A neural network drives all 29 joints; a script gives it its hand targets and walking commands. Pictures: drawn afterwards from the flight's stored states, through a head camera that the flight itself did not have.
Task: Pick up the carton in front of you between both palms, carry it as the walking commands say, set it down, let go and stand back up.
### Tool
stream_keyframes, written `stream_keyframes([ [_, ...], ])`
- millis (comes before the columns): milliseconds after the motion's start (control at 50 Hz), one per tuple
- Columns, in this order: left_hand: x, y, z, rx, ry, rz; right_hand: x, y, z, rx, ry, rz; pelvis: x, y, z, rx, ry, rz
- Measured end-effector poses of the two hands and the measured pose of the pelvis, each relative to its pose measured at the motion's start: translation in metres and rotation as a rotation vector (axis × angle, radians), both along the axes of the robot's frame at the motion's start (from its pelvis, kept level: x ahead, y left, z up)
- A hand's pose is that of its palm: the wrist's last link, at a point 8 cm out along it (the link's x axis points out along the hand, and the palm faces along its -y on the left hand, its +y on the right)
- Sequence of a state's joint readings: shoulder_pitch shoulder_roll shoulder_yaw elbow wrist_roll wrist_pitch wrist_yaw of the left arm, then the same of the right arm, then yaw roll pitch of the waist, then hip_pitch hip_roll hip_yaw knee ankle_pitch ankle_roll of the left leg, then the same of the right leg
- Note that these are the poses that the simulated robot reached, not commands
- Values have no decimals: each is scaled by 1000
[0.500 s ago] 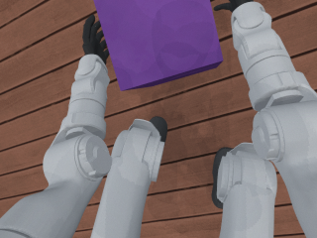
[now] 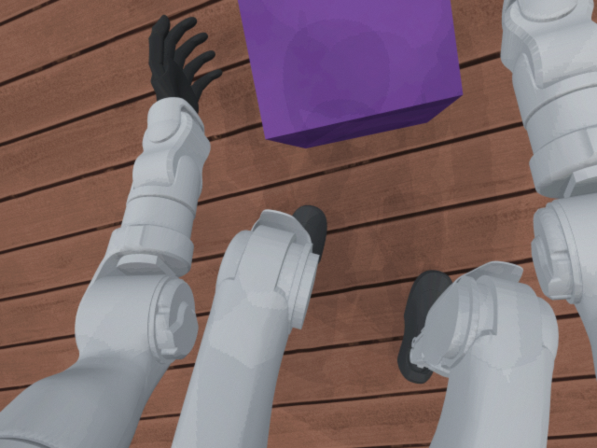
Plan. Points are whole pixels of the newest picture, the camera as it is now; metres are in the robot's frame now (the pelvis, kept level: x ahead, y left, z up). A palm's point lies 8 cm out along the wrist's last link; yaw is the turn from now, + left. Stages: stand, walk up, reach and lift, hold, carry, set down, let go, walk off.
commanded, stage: set down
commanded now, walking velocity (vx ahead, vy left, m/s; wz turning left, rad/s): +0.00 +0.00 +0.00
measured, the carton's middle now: (349, 56) +0.54 +0.09 -0.27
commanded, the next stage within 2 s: let go in 0.84 s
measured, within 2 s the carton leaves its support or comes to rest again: neither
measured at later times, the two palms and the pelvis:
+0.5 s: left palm (54, 62) +0.43 +0.27 +0.01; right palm out of the picture +0.59 -0.08 +0.01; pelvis +0.03 +0.00 +0.11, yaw +0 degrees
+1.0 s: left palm out of the picture +0.43 +0.26 +0.15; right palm out of the picture +0.58 -0.10 +0.15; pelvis +0.06 +0.00 +0.24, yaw -2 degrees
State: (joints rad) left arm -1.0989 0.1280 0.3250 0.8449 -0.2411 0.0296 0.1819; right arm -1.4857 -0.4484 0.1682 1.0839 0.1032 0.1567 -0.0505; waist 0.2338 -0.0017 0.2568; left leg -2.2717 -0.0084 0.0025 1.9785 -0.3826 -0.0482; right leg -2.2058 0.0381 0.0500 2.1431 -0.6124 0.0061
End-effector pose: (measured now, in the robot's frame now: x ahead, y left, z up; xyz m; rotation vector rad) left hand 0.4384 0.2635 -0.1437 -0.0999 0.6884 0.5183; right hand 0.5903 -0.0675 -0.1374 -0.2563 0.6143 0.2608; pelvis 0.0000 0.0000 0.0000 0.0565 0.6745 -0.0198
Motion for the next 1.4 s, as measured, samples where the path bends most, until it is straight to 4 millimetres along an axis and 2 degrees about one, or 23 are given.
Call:
stream_keyframes([
  [100,-9,6,35,5,-3,20,1,1,36,-7,32,-13,3,0,26,-10,29,11],
  [180,-7,9,62,11,-16,19,3,0,60,-5,39,-18,8,0,45,-15,60,18],
  [320,-1,7,102,21,-27,9,6,-8,95,1,23,-15,17,1,72,-20,114,19],
  [460,-5,9,143,31,-23,11,4,-12,130,4,12,-2,26,0,105,-19,147,14],
  [780,-4,6,248,25,-34,2,5,-19,237,-3,31,6,46,-4,191,-26,132,9],
  [940,-6,2,287,28,-28,-34,-2,-28,277,-3,45,-18,55,-2,230,-33,106,5],
  [1040,-17,-8,307,33,-1,-127,-28,-40,293,-18,42,-78,64,2,254,-45,75,2],
  [1140,-40,-14,335,38,42,-254,-77,-57,313,-36,54,-191,76,8,282,-53,4,-8],
  [1260,-67,-12,374,48,83,-397,-129,-76,346,-44,55,-320,91,15,314,-62,-132,-17],
  [1400,-99,-10,413,57,110,-489,-168,-91,379,-48,66,-350,113,21,341,-64,-298,-10],
])
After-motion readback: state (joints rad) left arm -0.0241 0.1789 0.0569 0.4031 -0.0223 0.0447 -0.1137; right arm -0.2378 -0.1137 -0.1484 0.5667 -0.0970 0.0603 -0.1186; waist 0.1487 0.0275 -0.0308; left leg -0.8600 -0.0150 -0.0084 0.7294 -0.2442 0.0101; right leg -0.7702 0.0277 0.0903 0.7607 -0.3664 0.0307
